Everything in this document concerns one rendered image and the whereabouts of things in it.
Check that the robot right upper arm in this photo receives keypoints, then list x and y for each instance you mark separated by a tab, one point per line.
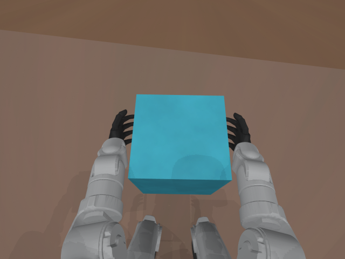
261	243

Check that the right robot hand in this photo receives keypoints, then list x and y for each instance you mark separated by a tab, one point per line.
241	131

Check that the left robot thigh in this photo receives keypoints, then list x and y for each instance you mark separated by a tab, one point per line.
145	241

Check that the left robot forearm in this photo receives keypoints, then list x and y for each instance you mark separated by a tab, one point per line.
103	197

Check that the right robot thigh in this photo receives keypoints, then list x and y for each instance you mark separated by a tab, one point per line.
207	242

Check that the right robot forearm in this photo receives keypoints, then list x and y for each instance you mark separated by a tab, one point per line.
259	206

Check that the carton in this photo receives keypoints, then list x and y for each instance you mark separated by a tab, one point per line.
179	145

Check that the left robot hand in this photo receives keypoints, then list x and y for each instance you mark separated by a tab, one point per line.
118	127

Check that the robot thigh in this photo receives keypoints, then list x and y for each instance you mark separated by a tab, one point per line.
207	242
145	241

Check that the robot left upper arm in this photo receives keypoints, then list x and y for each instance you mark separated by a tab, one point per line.
101	240

